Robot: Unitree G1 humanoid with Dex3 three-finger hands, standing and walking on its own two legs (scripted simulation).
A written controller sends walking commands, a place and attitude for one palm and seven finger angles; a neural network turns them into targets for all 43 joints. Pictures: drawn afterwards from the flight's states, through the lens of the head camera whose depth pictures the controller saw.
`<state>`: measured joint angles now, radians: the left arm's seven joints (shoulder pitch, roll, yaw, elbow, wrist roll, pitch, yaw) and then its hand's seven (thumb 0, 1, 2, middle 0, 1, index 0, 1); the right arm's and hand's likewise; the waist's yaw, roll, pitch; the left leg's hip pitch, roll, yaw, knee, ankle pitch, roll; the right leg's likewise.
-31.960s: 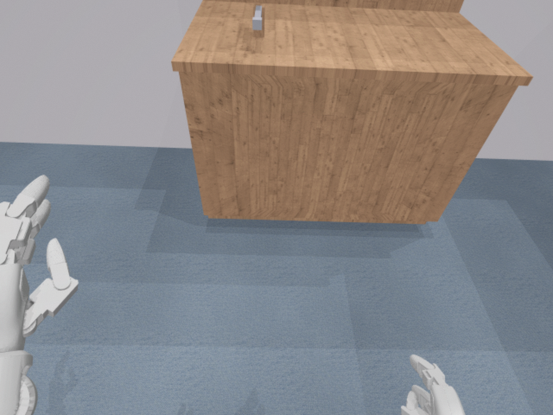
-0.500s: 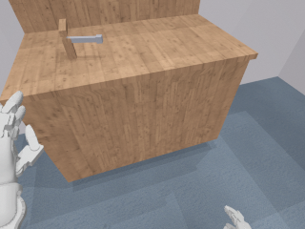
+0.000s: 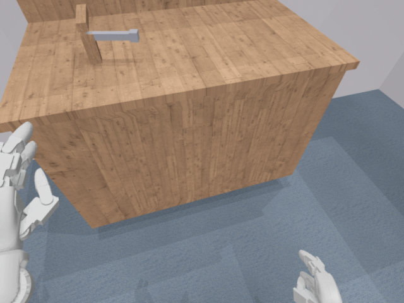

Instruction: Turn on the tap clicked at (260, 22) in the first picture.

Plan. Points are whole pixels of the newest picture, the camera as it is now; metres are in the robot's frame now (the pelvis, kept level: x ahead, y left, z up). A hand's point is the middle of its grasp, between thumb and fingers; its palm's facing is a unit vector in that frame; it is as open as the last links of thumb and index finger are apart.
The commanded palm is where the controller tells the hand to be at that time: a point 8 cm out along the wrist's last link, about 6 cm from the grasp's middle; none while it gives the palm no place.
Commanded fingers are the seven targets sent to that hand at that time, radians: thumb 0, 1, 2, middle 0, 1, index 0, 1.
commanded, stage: stand and wait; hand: left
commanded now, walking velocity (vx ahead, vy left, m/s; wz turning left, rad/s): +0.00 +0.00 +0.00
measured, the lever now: (134, 35) +0.81 +0.25 +0.13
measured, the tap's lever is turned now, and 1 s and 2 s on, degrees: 75 75 75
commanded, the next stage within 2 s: none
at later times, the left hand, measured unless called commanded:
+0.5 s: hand (38, 207) +0.22 +0.25 +0.16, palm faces +0.38 -0.85 -0.37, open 7.4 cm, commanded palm +0.16 +0.29 +0.18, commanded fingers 0.00 0.90 0.90 -0.20 -0.30 -0.20 -0.30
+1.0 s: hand (15, 219) +0.20 +0.27 +0.16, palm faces +0.39 -0.84 -0.36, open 7.4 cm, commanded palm +0.14 +0.31 +0.18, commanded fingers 0.00 0.90 0.90 -0.20 -0.30 -0.20 -0.30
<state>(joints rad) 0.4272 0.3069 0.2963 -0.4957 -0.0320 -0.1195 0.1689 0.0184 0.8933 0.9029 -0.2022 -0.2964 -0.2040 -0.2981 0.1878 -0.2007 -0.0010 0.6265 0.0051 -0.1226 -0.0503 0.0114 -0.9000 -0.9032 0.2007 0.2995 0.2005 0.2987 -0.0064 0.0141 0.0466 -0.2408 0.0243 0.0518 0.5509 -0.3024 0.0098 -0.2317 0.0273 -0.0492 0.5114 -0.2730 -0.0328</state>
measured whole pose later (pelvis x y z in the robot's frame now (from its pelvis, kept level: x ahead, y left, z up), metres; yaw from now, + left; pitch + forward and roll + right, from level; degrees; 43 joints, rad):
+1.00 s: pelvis -0.02 +0.03 +0.01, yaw -1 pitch +0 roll -1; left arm 0.46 0.34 0.31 -0.47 -0.03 -0.14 0.17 0.02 0.89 0.90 -0.21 -0.30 -0.21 -0.30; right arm 0.19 -0.20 0.01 0.60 -0.01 -0.10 -0.07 0.01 -0.90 -0.90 0.20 0.30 0.20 0.30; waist 0.00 0.01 0.03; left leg -0.24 -0.01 0.08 0.45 -0.22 0.05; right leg -0.22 0.00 -0.02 0.38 -0.16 0.01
